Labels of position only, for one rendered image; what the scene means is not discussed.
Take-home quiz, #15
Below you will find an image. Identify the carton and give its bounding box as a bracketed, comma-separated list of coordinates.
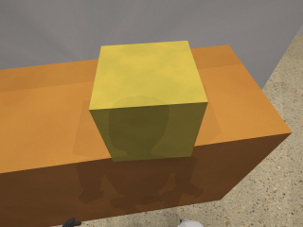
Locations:
[89, 41, 208, 162]

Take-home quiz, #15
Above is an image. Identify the robot left hand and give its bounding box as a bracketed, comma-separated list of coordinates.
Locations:
[62, 217, 81, 227]

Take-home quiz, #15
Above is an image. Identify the pedestal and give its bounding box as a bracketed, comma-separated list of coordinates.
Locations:
[0, 44, 292, 227]

